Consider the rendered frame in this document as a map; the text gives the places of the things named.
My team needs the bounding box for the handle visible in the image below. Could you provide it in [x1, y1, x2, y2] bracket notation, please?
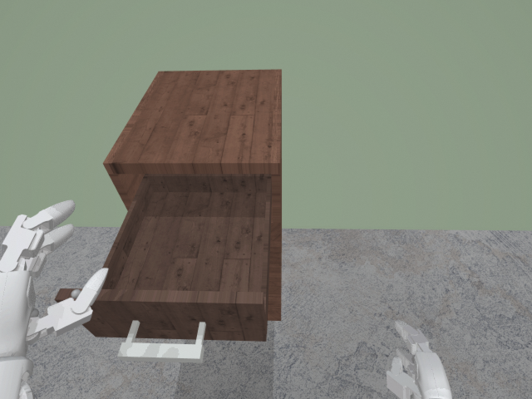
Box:
[117, 320, 206, 363]

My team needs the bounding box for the robot left forearm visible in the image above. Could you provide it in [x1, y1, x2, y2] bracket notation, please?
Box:
[0, 356, 35, 399]

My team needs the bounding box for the drawer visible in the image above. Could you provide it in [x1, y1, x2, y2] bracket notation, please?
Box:
[54, 174, 272, 342]

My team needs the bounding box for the cabinet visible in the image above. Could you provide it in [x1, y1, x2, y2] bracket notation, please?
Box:
[103, 69, 282, 321]

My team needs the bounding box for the right robot hand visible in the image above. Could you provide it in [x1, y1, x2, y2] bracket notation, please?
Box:
[387, 319, 452, 399]

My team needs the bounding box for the left robot hand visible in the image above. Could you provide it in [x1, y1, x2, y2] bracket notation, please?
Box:
[0, 200, 108, 357]

